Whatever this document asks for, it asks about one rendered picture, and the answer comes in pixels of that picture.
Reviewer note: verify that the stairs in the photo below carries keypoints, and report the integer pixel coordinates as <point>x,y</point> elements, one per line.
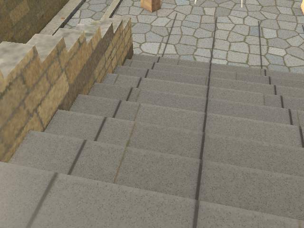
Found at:
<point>229,135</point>

